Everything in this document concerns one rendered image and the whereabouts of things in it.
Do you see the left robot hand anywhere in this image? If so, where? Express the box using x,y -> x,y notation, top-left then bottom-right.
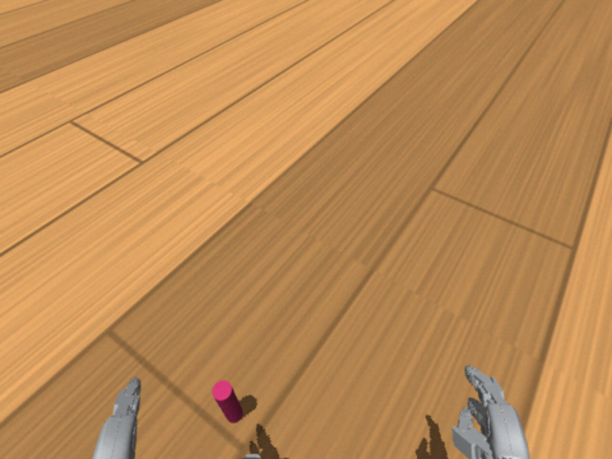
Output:
92,378 -> 141,459

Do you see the can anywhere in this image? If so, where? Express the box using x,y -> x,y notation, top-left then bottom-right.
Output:
212,381 -> 243,423

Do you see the right robot hand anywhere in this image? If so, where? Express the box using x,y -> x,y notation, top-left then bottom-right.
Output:
452,365 -> 530,459

